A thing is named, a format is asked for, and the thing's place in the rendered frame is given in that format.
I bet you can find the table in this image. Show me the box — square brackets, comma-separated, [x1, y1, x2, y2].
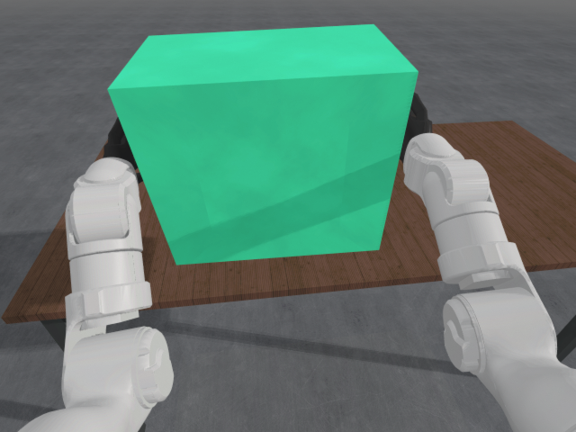
[1, 121, 576, 432]

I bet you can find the carton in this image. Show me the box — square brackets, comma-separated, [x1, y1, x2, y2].
[107, 24, 419, 265]

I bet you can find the right robot hand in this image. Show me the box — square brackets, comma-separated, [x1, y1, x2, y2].
[400, 93, 432, 163]

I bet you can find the robot left upper arm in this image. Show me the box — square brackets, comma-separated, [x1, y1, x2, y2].
[18, 327, 174, 432]

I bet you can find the robot right upper arm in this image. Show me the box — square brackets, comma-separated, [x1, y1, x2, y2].
[443, 287, 576, 432]

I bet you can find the left robot hand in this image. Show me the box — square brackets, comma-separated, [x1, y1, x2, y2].
[103, 117, 143, 183]

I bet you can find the robot right forearm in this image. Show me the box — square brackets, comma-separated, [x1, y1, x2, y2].
[403, 133, 557, 355]

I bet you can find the robot left forearm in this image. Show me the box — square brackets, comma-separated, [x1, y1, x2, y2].
[61, 157, 152, 407]

